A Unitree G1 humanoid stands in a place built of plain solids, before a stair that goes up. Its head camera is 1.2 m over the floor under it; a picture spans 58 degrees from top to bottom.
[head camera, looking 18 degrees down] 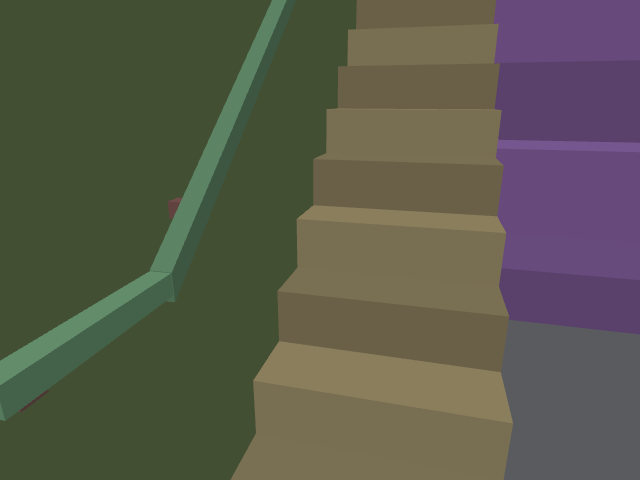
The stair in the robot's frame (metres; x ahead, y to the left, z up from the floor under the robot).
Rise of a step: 0.19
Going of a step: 0.23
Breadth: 0.74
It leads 14 degrees to the right of straight ahead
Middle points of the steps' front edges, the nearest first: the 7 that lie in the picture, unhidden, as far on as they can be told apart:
1.03 -0.15 0.39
1.26 -0.21 0.58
1.48 -0.27 0.77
1.71 -0.33 0.97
1.94 -0.39 1.16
2.17 -0.44 1.35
2.39 -0.50 1.55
